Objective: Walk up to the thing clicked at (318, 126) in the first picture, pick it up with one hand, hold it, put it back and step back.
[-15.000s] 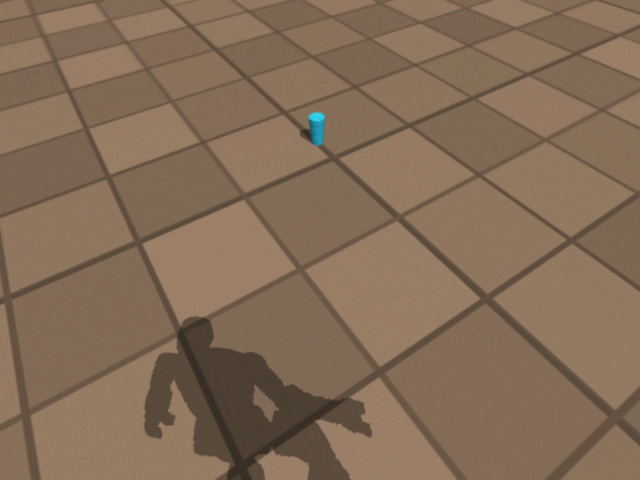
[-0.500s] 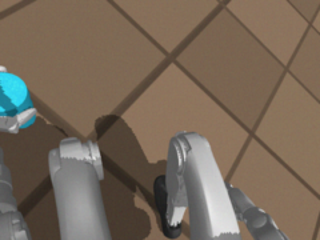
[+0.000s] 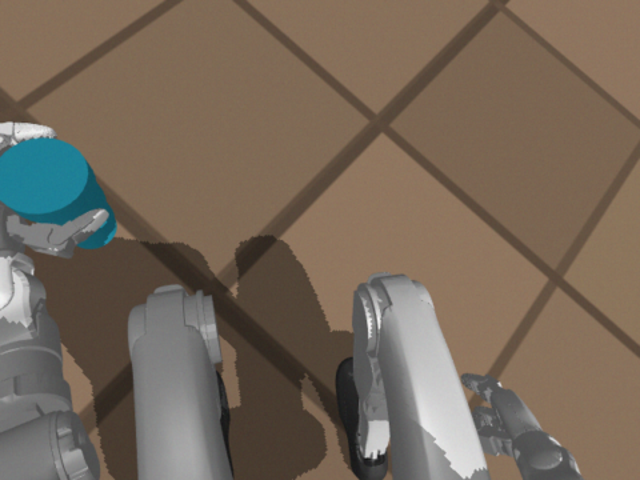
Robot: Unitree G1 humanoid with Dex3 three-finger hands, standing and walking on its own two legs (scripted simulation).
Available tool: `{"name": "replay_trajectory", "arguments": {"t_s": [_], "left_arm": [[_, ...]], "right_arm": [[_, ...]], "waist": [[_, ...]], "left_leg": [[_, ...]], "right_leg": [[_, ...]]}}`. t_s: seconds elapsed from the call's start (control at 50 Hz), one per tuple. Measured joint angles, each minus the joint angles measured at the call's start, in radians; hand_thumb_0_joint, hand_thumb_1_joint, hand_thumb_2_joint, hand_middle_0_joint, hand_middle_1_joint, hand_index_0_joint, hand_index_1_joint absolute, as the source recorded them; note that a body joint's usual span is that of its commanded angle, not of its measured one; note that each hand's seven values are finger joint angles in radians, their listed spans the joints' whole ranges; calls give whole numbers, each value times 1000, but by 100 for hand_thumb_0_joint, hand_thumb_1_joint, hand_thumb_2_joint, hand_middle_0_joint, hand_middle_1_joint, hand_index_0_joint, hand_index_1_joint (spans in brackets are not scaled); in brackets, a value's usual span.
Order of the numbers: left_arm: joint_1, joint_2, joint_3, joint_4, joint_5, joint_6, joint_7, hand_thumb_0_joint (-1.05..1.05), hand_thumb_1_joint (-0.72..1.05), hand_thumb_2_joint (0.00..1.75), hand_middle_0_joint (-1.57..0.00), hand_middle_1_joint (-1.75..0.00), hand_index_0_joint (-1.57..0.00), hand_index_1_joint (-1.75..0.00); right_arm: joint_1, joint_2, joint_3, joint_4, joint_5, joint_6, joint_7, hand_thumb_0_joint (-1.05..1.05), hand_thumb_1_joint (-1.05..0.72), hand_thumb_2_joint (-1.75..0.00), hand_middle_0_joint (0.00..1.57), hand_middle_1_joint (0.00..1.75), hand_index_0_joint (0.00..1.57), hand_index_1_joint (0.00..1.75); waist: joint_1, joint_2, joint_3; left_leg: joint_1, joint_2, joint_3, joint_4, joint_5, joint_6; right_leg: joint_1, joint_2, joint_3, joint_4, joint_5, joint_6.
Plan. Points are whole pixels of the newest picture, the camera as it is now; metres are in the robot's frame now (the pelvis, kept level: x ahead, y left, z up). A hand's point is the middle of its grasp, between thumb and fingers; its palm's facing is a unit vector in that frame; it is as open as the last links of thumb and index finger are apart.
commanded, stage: settle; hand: left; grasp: from the side
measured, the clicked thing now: (71, 205) +0.42 +0.29 -0.07
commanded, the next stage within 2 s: lift in 0.66 s
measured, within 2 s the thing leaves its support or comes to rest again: neither
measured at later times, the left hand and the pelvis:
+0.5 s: hand (44, 184) +0.42 +0.29 -0.01, palm faces +0.28 -0.96 -0.07, open 11.0 cm; pelvis +0.00 +0.00 +0.02, yaw +2 degrees
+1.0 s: hand (40, 173) +0.42 +0.28 +0.02, palm faces +0.25 -0.97 -0.07, open 11.0 cm; pelvis +0.00 +0.00 +0.04, yaw +3 degrees
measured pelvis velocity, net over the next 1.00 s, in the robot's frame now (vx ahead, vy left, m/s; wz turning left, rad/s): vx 0.00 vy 0.00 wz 0.05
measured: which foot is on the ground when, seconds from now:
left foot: down 0.00-1.00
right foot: down 0.00-1.00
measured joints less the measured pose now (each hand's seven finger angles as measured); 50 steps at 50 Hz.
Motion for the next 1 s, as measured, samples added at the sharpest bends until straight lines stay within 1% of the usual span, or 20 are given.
{"name": "replay_trajectory", "arguments": {"t_s": [0.12,0.26,0.4,0.58,0.74,0.84,1.0], "left_arm": [[-5,-18,0,-3,18,17,-1,4,-51,106,-75,-104,-65,-109],[-2,-34,1,1,28,23,6,4,-52,107,-76,-104,-66,-109],[-11,-34,-7,19,40,24,11,4,-53,107,-75,-105,-65,-110],[-36,-39,-12,52,42,17,13,4,-53,108,-75,-106,-65,-110],[-51,-49,-12,63,51,17,19,4,-53,108,-75,-106,-65,-110],[-54,-52,-15,67,61,19,21,4,-53,108,-75,-106,-65,-110],[-24,-67,-24,14,43,38,-2,4,-54,108,-75,-106,-66,-110]], "right_arm": [[16,6,-19,9,5,-3,-6,0,-91,-90,20,30,20,30],[31,12,-31,14,14,-11,-15,0,-91,-90,20,30,20,30],[36,15,-37,18,15,-19,-19,0,-91,-91,20,30,20,30],[40,15,-43,24,16,-26,-20,0,-91,-91,20,30,20,30],[45,18,-47,27,16,-26,-19,0,-91,-91,20,30,20,30],[50,22,-49,28,16,-24,-19,0,-92,-91,20,30,20,30],[63,26,-64,27,30,-29,-26,0,-94,-91,20,30,20,30]], "waist": [[1,5,-11],[-1,7,-28],[-3,10,-39],[-2,15,-50],[-1,19,-58],[-2,20,-62],[2,25,-73]], "left_leg": [[11,2,11,-21,7,1],[27,2,24,-49,15,3],[42,0,35,-75,21,5],[56,-2,47,-97,24,8],[65,-2,54,-113,25,9],[72,-2,56,-122,26,9],[95,-2,66,-150,25,12]], "right_leg": [[5,-1,8,-15,6,-2],[17,-4,16,-37,12,-2],[31,-8,24,-57,15,-2],[42,-12,33,-74,14,-1],[48,-14,37,-85,14,-1],[54,-15,39,-93,14,-1],[75,-17,46,-120,13,1]]}}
